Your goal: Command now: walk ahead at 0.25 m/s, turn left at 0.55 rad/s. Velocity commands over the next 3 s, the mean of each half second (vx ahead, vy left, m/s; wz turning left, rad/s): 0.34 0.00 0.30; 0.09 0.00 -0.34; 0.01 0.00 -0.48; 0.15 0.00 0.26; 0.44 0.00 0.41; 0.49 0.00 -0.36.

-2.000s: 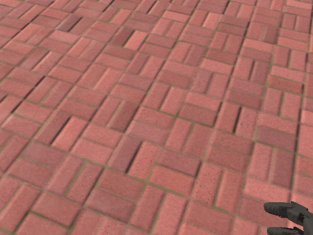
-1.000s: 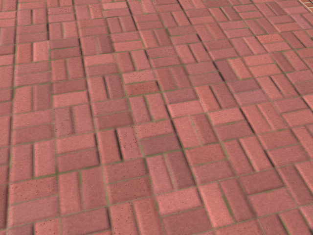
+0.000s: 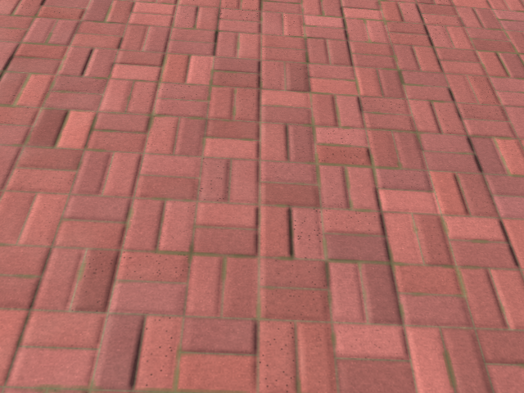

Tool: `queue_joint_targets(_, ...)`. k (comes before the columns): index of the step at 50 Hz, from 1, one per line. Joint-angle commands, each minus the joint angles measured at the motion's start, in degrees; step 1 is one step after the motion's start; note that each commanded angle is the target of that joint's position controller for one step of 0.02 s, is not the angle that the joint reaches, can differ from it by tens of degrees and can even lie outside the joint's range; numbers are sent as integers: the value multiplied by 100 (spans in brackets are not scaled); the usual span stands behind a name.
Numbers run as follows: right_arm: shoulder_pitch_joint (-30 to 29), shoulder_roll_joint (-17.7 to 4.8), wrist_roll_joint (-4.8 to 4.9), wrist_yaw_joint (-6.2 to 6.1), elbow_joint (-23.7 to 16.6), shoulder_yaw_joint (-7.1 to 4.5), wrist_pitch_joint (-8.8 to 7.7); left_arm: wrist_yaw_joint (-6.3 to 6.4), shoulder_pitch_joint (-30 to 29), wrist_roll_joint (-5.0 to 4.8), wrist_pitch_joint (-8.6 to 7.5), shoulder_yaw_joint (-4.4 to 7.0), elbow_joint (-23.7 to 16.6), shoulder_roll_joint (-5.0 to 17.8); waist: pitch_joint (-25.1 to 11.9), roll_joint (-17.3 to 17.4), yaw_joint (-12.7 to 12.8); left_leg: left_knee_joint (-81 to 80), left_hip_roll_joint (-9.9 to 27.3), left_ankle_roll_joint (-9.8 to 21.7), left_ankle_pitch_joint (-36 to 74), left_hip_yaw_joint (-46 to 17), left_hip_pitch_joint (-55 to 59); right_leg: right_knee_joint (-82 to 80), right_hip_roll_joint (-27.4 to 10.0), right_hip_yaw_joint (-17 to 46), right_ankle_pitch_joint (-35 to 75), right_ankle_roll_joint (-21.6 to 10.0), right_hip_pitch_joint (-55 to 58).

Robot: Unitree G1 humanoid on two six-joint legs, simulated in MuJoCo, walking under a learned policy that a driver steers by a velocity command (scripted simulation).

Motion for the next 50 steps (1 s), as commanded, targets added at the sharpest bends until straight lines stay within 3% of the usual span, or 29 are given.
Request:
queue_joint_targets(1, 91, -1087, -2, -58, -327, -302, -70, -57, -478, -29, -268, 57, -411, 354, -64, 1005, -109, -1201, 1218, 672, -2598, -2095, 807, -835, -2, 118, -45, 43, -711)
queue_joint_targets(4, 0, -1139, 0, -29, -420, -325, -59, -120, -398, -42, -401, 25, -376, 346, -3, 1029, -84, -1142, 1131, 749, -2678, -2279, 368, -1333, 52, 143, -100, 16, -317)
queue_joint_targets(9, -105, -1024, -12, 64, -516, -247, -36, -233, -92, -68, -584, -83, -264, 331, -112, 1006, -56, -907, 1109, 743, -2674, -2325, -234, -1997, -37, -70, 87, -178, 561)
queue_joint_targets(11, -226, -977, -12, 96, -563, -204, -4, -250, 242, -84, -643, -103, -140, 317, -95, 887, 146, -702, 988, 640, -2854, -2247, -610, -2656, -90, -213, 574, -374, 1220)
queue_joint_targets(13, -269, -719, -42, 126, -612, -113, -9, -224, 799, -58, -672, -96, 52, 378, -130, 552, 405, 19, 623, 349, -2993, -1823, -1133, -3170, -338, -105, 327, -554, 2006)
queue_joint_targets(14, -273, -357, -44, 141, -647, -19, -33, -200, 1337, 2, -679, -79, 162, 593, -253, -225, 506, 1634, 86, 12, -2729, -1043, -1702, -3662, -1217, 1005, -641, -778, 2492)
queue_joint_targets(15, -259, -284, 27, 146, -806, -9, -128, -220, 1560, 124, -644, 3, 214, 1127, -38, -1052, 380, 2745, -482, -162, -2441, -183, -2791, -4315, -2021, 2781, -2277, -1363, 2655)
queue_joint_targets(16, -441, -662, 108, 134, -940, -92, -233, -245, 1241, 174, -650, 80, 203, 1272, 620, -1265, 262, 3524, -10, -177, -2165, -146, -3553, -4640, -2587, 3685, -3183, -1834, 2061)
queue_joint_targets(17, -418, -937, 86, 157, -847, -160, -286, -216, 949, 72, -650, -19, 96, 892, 811, -907, 182, 3835, 257, -239, -1671, -166, -3689, -4662, -2370, 3274, -2881, -1775, 1989)
queue_joint_targets(18, -343, -950, -4, 188, -718, -190, -303, -193, 837, 46, -617, -108, 46, 637, 683, -706, 131, 3860, 357, -321, -1318, 8, -3574, -4584, -2004, 2643, -2140, -1573, 2080)
queue_joint_targets(20, -548, -738, -164, 225, -714, -163, -339, -172, 874, 45, -563, -184, 33, 509, 492, -566, 249, 3683, 526, -520, -666, 357, -3284, -4522, -1555, 1690, -456, -1395, 2095)
queue_joint_targets(24, -1062, -152, -133, 262, -903, 23, -367, -131, 1255, 34, -436, -254, 254, 451, 193, -644, 455, 2419, 499, -784, -11, 901, -2099, -4150, -1009, 414, 2573, -1328, 1625)
queue_joint_targets(26, -1310, -119, -103, 296, -997, 39, -385, -132, 1565, 18, -341, -226, 370, 600, 93, -722, 576, 1735, 307, -805, 166, 973, -1515, -3909, -980, 388, 2937, -1310, 1528)
queue_joint_targets(28, -1320, -324, -53, 309, -1013, -37, -382, -135, 1622, -11, -271, -182, 385, 773, 40, -785, 515, 1348, 173, -749, 245, 878, -1163, -3683, -1142, 656, 3099, -1316, 1579)
queue_joint_targets(31, -813, -659, -48, 240, -870, -186, -379, -96, 1221, -128, -210, -144, 220, 841, -93, -759, 69, 358, 164, -483, 694, 687, -263, -3104, -1148, 1034, 3012, -1057, 1579)
queue_joint_targets(32, -550, -878, -99, 173, -814, -263, -385, -103, 1267, -112, -231, -170, 185, 718, -310, -558, -48, 39, 395, -315, 1326, 588, 476, -2619, -888, 903, 2975, -848, 1359)
queue_joint_targets(33, 56, -1279, -230, 82, -801, -358, -359, -113, 1209, 31, -283, -266, -25, 413, -1082, 73, -264, 515, 1371, 36, 3194, -142, 1881, -1444, -528, 684, 1771, -591, 604)
queue_joint_targets(34, 225, -1531, -255, 68, -795, -416, -197, -101, 2115, 27, -275, -432, 6, -165, -2063, 1636, -7, 775, 2870, 1038, 4410, -1469, 3175, 174, 140, 95, -1824, -236, -635)
queue_joint_targets(35, 231, -996, -231, 101, -820, -306, -83, -61, 2084, -107, -194, -278, 110, 385, -2081, 1288, -164, 407, 2867, 1163, 3455, -1694, 2532, 1118, -14, 261, -2401, -87, -785)
queue_joint_targets(36, -122, -753, -177, 118, -856, -213, -60, -28, 1748, -176, -97, -165, 51, 623, -1345, 989, -79, 203, 2518, 966, 2709, -1116, 1891, 1549, -179, 192, -2114, -30, -1043)
queue_joint_targets(38, -873, -534, -126, 139, -885, -137, -62, 84, 1587, -101, 136, -117, 29, 514, -658, 832, 180, -182, 2030, 738, 1609, -300, 856, 1487, -435, 43, -1484, 144, -1004)
queue_joint_targets(40, -1130, -624, -240, 141, -789, -178, -96, 107, 1585, -52, 282, -137, -94, 312, -380, 962, 325, -517, 1799, 796, 1150, 221, 1, 1304, -454, -190, -993, 230, -507)
queue_joint_targets(42, -1166, -648, -248, 108, -702, -202, -126, 73, 1409, -29, 301, -145, -300, 238, -362, 951, 306, -622, 1896, 936, 1081, 413, -57, 877, -527, -251, -750, 224, -434)
queue_joint_targets(46, -1299, -881, -183, 70, -610, -281, -94, -102, 974, 7, 292, -183, -670, 256, -525, 802, 223, -595, 2129, 1002, 1197, 645, 54, -149, -676, -343, -280, 26, -15)
queue_joint_targets(50, -1310, -1080, -50, 122, -507, -341, -19, -253, 868, -20, 342, -113, -890, 438, -518, 726, 259, -300, 2268, 799, 1013, 786, 225, -981, -592, -581, -133, -251, 378)
Next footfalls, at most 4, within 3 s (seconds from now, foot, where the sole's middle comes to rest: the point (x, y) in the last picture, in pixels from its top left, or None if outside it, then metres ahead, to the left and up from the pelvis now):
0.28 right None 0.08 -0.15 -0.79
0.64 left None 0.25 0.13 -0.79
1.06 right None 0.21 -0.12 -0.79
1.54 left None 0.27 0.10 -0.79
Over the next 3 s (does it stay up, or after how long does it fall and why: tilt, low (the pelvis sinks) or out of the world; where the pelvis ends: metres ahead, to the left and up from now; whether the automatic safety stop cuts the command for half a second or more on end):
stays up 0.82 0.02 -0.01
